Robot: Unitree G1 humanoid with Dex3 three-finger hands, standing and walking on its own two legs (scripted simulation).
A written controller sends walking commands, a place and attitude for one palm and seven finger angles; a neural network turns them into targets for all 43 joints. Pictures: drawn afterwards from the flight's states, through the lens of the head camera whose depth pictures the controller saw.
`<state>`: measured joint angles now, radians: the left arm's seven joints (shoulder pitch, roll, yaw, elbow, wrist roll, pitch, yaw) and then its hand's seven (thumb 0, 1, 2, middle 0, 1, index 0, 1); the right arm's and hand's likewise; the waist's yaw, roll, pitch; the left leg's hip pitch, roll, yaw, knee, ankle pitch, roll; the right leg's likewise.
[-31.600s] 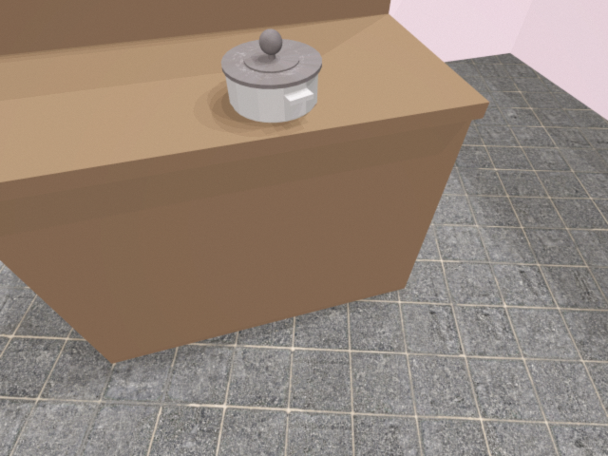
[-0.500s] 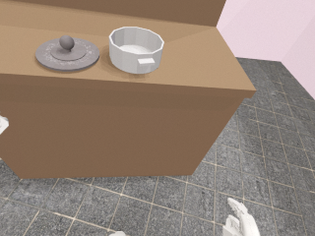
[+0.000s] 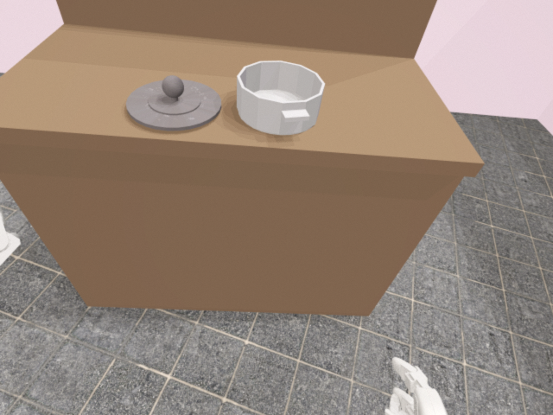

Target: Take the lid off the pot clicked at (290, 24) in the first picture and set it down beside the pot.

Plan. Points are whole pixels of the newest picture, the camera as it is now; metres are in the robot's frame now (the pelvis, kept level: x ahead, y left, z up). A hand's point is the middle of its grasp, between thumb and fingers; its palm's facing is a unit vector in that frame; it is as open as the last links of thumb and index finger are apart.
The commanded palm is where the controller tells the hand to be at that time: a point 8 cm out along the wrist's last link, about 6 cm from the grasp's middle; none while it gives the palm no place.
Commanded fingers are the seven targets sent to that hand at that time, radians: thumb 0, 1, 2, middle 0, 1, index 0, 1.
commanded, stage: stop stepping back and stand still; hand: left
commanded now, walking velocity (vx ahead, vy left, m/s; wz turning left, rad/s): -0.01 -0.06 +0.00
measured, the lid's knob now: (173, 86) +0.72 +0.25 +0.11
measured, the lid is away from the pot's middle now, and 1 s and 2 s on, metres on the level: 0.23 0.23 0.23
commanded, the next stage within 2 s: let the arm hang, fingers relaxed in 0.64 s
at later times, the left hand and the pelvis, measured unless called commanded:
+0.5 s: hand out of the picture +0.04 +0.18 -0.19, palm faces +0.06 -0.99 -0.16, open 6.9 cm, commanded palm none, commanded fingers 0.00 0.90 0.90 -0.20 -0.30 -0.20 -0.30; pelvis +0.04 +0.00 +0.00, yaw +2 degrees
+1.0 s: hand out of the picture +0.08 +0.19 -0.17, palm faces +0.03 -0.97 -0.22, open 7.2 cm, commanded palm none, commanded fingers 0.00 0.90 0.90 -0.20 -0.30 -0.20 -0.30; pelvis +0.04 +0.01 +0.01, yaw +1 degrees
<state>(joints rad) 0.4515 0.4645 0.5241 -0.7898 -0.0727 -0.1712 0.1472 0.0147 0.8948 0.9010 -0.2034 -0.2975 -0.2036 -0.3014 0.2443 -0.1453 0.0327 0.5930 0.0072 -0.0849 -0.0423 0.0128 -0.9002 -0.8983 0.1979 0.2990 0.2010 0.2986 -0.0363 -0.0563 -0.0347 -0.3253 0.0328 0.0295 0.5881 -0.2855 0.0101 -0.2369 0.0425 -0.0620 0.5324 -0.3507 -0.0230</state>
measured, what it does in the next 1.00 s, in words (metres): stands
